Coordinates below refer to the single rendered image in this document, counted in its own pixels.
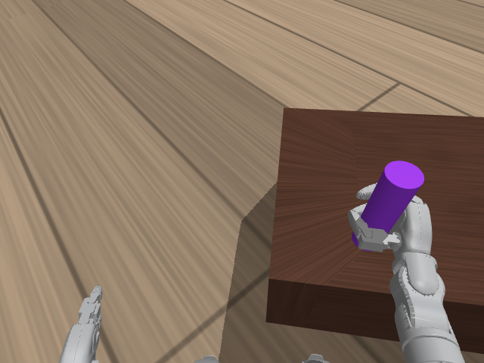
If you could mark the right robot arm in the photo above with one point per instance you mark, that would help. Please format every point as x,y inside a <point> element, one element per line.
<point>425,333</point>

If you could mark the can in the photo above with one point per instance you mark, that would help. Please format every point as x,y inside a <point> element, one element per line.
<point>395,189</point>

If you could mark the right robot hand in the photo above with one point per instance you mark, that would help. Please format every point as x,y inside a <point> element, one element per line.
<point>411,233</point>

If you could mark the left robot hand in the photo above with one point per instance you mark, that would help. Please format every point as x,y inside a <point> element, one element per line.
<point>83,338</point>

